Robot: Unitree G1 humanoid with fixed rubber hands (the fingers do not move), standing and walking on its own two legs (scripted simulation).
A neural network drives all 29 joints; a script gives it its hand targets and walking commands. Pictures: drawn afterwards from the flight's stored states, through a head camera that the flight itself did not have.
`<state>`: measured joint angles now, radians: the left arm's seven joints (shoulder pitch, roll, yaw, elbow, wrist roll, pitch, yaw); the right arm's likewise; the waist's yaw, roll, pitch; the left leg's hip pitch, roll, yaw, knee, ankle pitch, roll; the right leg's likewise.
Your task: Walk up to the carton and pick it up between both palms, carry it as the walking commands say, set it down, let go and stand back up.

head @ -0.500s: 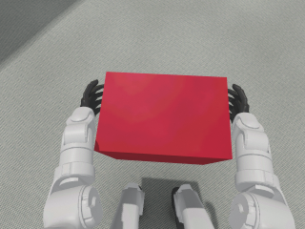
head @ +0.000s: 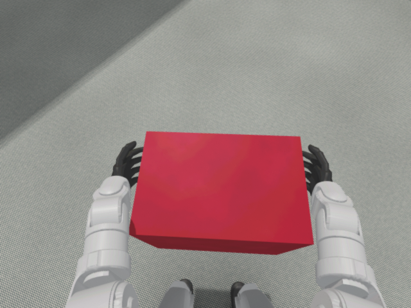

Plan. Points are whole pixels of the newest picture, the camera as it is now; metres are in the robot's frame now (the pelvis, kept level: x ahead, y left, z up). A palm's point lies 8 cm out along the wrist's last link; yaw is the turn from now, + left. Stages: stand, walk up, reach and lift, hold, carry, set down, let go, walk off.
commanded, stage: reach and lift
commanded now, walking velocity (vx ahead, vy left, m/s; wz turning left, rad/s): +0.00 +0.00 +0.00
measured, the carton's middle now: (219, 200) +0.35 +0.00 -0.12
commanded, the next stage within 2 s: hold in 2.00 s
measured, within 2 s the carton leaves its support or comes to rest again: neither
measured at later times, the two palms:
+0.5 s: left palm (108, 179) +0.35 +0.20 +0.02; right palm (339, 184) +0.34 -0.20 +0.03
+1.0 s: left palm (94, 177) +0.33 +0.19 +0.09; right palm (368, 186) +0.32 -0.20 +0.09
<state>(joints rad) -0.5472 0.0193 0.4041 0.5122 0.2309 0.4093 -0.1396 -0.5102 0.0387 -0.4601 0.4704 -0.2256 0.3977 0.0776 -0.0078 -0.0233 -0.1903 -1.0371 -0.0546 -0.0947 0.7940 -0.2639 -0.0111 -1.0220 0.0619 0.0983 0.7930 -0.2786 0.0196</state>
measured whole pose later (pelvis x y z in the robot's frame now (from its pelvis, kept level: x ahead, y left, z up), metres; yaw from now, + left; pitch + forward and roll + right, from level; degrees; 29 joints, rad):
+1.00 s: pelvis +0.03 +0.00 +0.06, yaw +0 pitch +0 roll +0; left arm -0.26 -0.01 0.29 0.31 0.22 0.61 -0.15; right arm -0.23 0.06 -0.34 0.28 -0.23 0.60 0.10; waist -0.01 -0.02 -0.05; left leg -0.16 -0.03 -0.11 0.30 -0.15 0.00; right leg -0.14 0.03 0.11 0.30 -0.16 0.00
